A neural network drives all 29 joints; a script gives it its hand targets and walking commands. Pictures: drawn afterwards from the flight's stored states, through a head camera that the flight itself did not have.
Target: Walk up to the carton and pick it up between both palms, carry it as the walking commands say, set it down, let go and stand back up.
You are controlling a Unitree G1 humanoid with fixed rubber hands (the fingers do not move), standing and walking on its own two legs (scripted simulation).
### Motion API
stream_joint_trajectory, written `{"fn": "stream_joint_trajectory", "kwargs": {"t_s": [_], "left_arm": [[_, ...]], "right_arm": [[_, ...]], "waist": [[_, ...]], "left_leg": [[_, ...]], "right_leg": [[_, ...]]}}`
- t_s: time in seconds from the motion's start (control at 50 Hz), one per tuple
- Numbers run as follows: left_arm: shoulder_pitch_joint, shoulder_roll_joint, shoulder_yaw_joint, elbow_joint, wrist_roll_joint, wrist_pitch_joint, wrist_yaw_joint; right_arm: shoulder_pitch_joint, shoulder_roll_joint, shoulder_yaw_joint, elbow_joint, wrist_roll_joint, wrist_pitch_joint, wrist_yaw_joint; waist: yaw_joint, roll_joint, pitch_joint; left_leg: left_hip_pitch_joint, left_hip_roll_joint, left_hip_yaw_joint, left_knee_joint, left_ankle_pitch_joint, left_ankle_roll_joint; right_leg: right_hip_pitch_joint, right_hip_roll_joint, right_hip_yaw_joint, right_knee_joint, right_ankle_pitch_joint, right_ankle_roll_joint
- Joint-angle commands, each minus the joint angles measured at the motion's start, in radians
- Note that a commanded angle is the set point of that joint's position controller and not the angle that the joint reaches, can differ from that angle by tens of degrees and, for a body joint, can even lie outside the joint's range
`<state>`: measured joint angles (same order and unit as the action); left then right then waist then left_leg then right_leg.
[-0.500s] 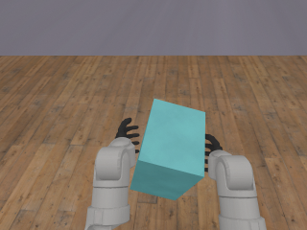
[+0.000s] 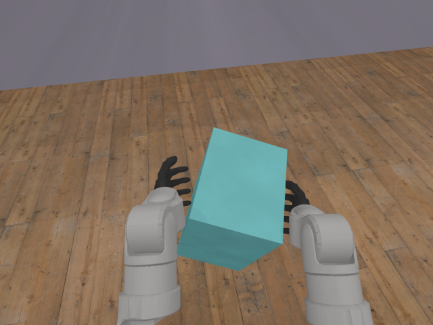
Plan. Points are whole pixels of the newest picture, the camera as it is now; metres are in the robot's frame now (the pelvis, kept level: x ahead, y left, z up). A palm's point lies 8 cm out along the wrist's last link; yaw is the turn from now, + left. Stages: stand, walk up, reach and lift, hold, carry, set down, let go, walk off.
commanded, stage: carry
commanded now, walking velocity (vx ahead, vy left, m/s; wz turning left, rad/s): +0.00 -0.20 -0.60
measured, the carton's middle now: (227, 205) +0.36 +0.04 +0.02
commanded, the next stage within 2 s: none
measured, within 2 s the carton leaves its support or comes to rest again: neither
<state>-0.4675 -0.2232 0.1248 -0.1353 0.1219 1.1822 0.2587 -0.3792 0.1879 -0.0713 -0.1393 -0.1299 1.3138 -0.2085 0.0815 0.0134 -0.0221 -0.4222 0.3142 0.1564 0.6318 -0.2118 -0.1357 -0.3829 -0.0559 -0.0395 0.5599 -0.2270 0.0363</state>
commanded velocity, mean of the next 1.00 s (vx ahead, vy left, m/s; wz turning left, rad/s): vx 0.00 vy -0.01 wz -0.04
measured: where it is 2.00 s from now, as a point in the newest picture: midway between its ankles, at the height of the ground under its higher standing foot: outside the picture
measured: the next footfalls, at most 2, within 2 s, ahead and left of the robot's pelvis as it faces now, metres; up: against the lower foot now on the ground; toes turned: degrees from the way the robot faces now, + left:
left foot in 0.30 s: -0.04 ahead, -0.01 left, +0.00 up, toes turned +1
right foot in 0.52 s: -0.03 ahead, -0.29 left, +0.00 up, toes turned -11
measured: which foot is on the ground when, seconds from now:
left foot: down 0.00-0.00, up 0.02-0.28, down 0.30-1.00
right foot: down 0.00-0.32, up 0.34-0.50, down 0.52-1.00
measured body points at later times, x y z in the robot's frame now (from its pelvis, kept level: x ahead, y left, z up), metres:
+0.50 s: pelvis -0.10 -0.11 +0.01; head -0.11 -0.09 +0.46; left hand +0.24 -0.03 +0.12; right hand +0.18 -0.25 +0.09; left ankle -0.04 -0.02 -0.72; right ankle -0.05 -0.26 -0.71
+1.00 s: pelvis -0.18 -0.14 +0.00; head -0.20 -0.13 +0.45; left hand +0.16 -0.11 +0.10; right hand +0.07 -0.33 +0.07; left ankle -0.05 -0.03 -0.71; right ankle -0.07 -0.28 -0.72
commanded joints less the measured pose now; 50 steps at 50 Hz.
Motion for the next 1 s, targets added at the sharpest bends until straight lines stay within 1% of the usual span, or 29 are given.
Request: {"fn": "stream_joint_trajectory", "kwargs": {"t_s": [0.0,0.04,0.06,0.1,0.12,0.14,0.18,0.2,0.24,0.26,0.28,0.3,0.32,0.34,0.38,0.4,0.44,0.46,0.52,0.56,0.6,0.64,0.66,0.68,0.78,0.8,0.86,0.96,0.98], "left_arm": [[-0.231,-1.147,-0.629,0.121,-0.447,0.065,-0.349],[-0.299,-1.139,-0.608,0.059,-0.433,0.049,-0.354],[-0.268,-1.137,-0.575,0.093,-0.417,0.035,-0.352],[-0.367,-1.106,-0.539,-0.042,-0.41,0.017,-0.339],[-0.303,-1.111,-0.502,0.025,-0.386,0.026,-0.334],[-0.312,-1.111,-0.514,-0.003,-0.381,0.025,-0.321],[-0.222,-1.089,-0.491,0.03,-0.335,0.015,-0.302],[-0.206,-1.12,-0.522,0.035,-0.33,0.023,-0.288],[-0.192,-1.104,-0.537,0.065,-0.318,0.03,-0.275],[-0.182,-1.102,-0.538,0.079,-0.31,0.031,-0.271],[-0.222,-1.139,-0.552,0.096,-0.336,0.034,-0.276],[-0.27,-1.115,-0.549,0.052,-0.333,0.03,-0.28],[-0.326,-1.157,-0.583,0.026,-0.373,0.02,-0.285],[-0.306,-1.164,-0.593,0.049,-0.368,0.023,-0.286],[-0.335,-1.173,-0.599,0.061,-0.412,0.036,-0.299],[-0.312,-1.171,-0.591,0.091,-0.418,0.042,-0.302],[-0.245,-1.15,-0.581,0.182,-0.412,0.054,-0.316],[-0.273,-1.175,-0.599,0.169,-0.423,0.058,-0.319],[-0.276,-1.155,-0.59,0.189,-0.444,0.072,-0.338],[-0.258,-1.162,-0.585,0.249,-0.428,0.08,-0.353],[-0.329,-1.172,-0.575,0.199,-0.442,0.075,-0.356],[-0.364,-1.162,-0.558,0.19,-0.437,0.073,-0.354],[-0.373,-1.151,-0.547,0.184,-0.436,0.07,-0.351],[-0.354,-1.136,-0.538,0.193,-0.422,0.071,-0.351],[-0.31,-1.136,-0.485,0.195,-0.397,0.073,-0.338],[-0.235,-1.126,-0.469,0.236,-0.374,0.074,-0.341],[-0.29,-1.12,-0.472,0.186,-0.372,0.065,-0.326],[-0.273,-1.111,-0.518,0.142,-0.379,0.054,-0.323],[-0.277,-1.126,-0.526,0.145,-0.386,0.06,-0.325]], "right_arm": [[-0.599,1.033,0.565,-0.21,0.377,-0.115,0.252],[-0.702,1.064,0.595,-0.237,0.417,-0.12,0.251],[-0.767,1.062,0.632,-0.3,0.45,-0.125,0.253],[-0.88,1.064,0.642,-0.398,0.51,-0.135,0.25],[-0.868,1.041,0.629,-0.397,0.518,-0.129,0.244],[-0.837,1.034,0.614,-0.382,0.518,-0.127,0.245],[-0.841,1.025,0.629,-0.408,0.551,-0.126,0.256],[-0.811,1.007,0.613,-0.396,0.539,-0.117,0.265],[-0.724,1.043,0.582,-0.256,0.526,-0.107,0.288],[-0.679,1.024,0.569,-0.214,0.508,-0.099,0.299],[-0.72,1.031,0.552,-0.204,0.508,-0.1,0.301],[-0.709,1.049,0.576,-0.18,0.518,-0.109,0.308],[-0.76,1.036,0.576,-0.248,0.533,-0.124,0.306],[-0.791,1.034,0.583,-0.252,0.547,-0.114,0.315],[-0.749,1.012,0.548,-0.24,0.507,-0.101,0.305],[-0.759,0.999,0.525,-0.226,0.508,-0.097,0.3],[-0.735,0.976,0.498,-0.191,0.454,-0.1,0.275],[-0.761,0.963,0.484,-0.207,0.435,-0.101,0.269],[-0.673,1.004,0.494,-0.129,0.407,-0.101,0.261],[-0.669,1.02,0.493,-0.112,0.394,-0.098,0.259],[-0.763,1.063,0.538,-0.16,0.423,-0.103,0.263],[-0.831,1.06,0.53,-0.192,0.45,-0.105,0.267],[-0.823,1.057,0.527,-0.168,0.451,-0.099,0.266],[-0.847,1.058,0.538,-0.193,0.464,-0.105,0.271],[-0.892,1.051,0.556,-0.25,0.495,-0.094,0.262],[-0.865,1.036,0.578,-0.262,0.493,-0.089,0.264],[-0.831,1.058,0.558,-0.189,0.505,-0.078,0.275],[-0.757,1.058,0.546,-0.161,0.5,-0.091,0.285],[-0.783,1.045,0.527,-0.195,0.495,-0.098,0.282]], "waist": [[-0.072,-0.32,-0.437],[-0.065,-0.276,-0.39],[-0.064,-0.39,-0.425],[-0.058,-0.319,-0.511],[-0.061,-0.25,-0.519],[-0.061,-0.152,-0.505],[-0.055,-0.178,-0.585],[-0.053,-0.071,-0.56],[-0.067,-0.024,-0.525],[-0.08,0.056,-0.508],[-0.088,0.199,-0.442],[-0.092,0.285,-0.348],[-0.093,0.202,-0.331],[-0.087,0.148,-0.346],[-0.09,0.01,-0.352],[-0.086,0.058,-0.373],[-0.082,0.021,-0.414],[-0.084,0.101,-0.417],[-0.096,-0.009,-0.452],[-0.093,-0.02,-0.373],[-0.089,-0.116,-0.286],[-0.092,-0.075,-0.25],[-0.09,-0.152,-0.266],[-0.088,-0.087,-0.291],[-0.079,-0.219,-0.353],[-0.082,-0.265,-0.347],[-0.079,-0.139,-0.386],[-0.087,-0.124,-0.378],[-0.092,-0.043,-0.388]], "left_leg": [[-0.175,-0.235,-0.017,0.394,-0.534,0.0],[-0.251,-0.237,-0.046,0.452,-0.408,0.022],[-0.223,-0.25,-0.052,0.409,-0.383,0.021],[-0.161,-0.266,-0.057,0.382,-0.265,0.049],[-0.131,-0.236,-0.103,0.386,-0.242,0.066],[-0.137,-0.249,-0.101,0.343,-0.242,0.068],[-0.063,-0.256,-0.11,0.259,-0.261,0.085],[-0.009,-0.273,-0.115,0.166,-0.257,0.101],[0.18,-0.303,-0.07,-0.156,-0.167,0.126],[0.305,-0.176,-0.215,-0.283,-0.139,0.155],[0.318,0.037,-0.501,-0.372,-0.226,0.222],[0.261,0.146,-0.566,-0.359,-0.007,0.312],[0.23,0.136,-0.506,-0.308,0.169,0.329],[0.268,0.073,-0.406,-0.269,0.298,0.294],[0.278,0.033,-0.31,-0.252,0.323,0.256],[0.299,0.016,-0.263,-0.239,0.331,0.241],[0.331,-0.077,-0.169,-0.18,0.286,0.184],[0.284,-0.117,-0.14,-0.179,0.223,0.154],[0.212,-0.192,-0.075,-0.092,0.046,0.102],[0.203,-0.211,-0.088,-0.176,-0.07,0.1],[0.209,-0.219,-0.078,-0.123,-0.097,0.1],[0.181,-0.236,-0.079,-0.12,-0.139,0.111],[0.158,-0.236,-0.085,-0.133,-0.136,0.113],[0.143,-0.26,-0.069,-0.095,-0.143,0.113],[0.1,-0.343,-0.034,-0.032,-0.183,0.126],[0.078,-0.305,-0.066,-0.025,-0.13,0.131],[0.07,-0.332,-0.053,-0.073,-0.124,0.133],[0.118,-0.348,-0.067,-0.026,-0.221,0.175],[0.094,-0.339,-0.103,-0.087,-0.252,0.179]], "right_leg": [[0.379,-0.232,0.328,-0.068,0.871,-0.185],[0.38,-0.169,0.253,-0.018,0.827,-0.182],[0.34,-0.146,0.258,-0.044,0.734,-0.182],[0.337,-0.158,0.275,-0.114,0.392,-0.167],[0.356,-0.177,0.298,-0.14,0.214,-0.169],[0.369,-0.18,0.284,-0.125,0.246,-0.189],[0.385,-0.22,0.336,-0.152,0.155,-0.224],[0.34,-0.219,0.349,-0.168,0.122,-0.236],[0.242,-0.156,0.285,-0.183,0.022,-0.181],[0.107,-0.112,0.245,-0.104,-0.072,-0.15],[-0.018,0.001,0.137,0.036,-0.118,-0.085],[-0.137,0.036,0.055,0.141,-0.218,-0.044],[-0.126,0.005,0.095,0.229,-0.205,-0.057],[-0.099,0.023,0.084,0.206,-0.17,-0.062],[-0.058,0.042,0.045,0.149,-0.136,-0.048],[-0.043,0.047,0.033,0.117,-0.1,-0.04],[0.091,0.061,0.014,-0.117,0.033,-0.055],[0.153,0.034,0.027,-0.173,0.069,-0.054],[0.235,-0.121,0.15,-0.113,0.362,-0.064],[0.121,-0.105,0.109,-0.156,0.058,-0.056],[0.01,-0.104,0.151,-0.262,-0.147,-0.045],[-0.045,-0.115,0.184,-0.294,-0.326,-0.064],[-0.019,-0.093,0.137,-0.282,-0.309,-0.052],[0.01,-0.101,0.152,-0.286,-0.337,-0.065],[0.069,-0.108,0.151,-0.318,-0.386,-0.076],[0.061,-0.119,0.14,-0.297,-0.365,-0.092],[0.108,-0.112,0.118,-0.255,-0.311,-0.095],[0.007,-0.129,0.097,-0.257,-0.406,-0.068],[0.032,-0.106,0.066,-0.198,-0.376,-0.054]]}}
